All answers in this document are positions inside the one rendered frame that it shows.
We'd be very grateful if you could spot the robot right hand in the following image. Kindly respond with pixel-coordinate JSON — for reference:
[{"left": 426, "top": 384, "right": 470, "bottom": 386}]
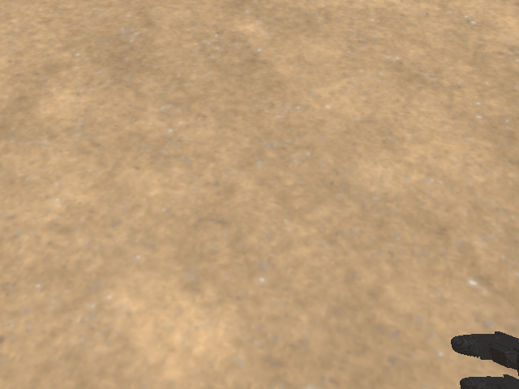
[{"left": 451, "top": 331, "right": 519, "bottom": 389}]

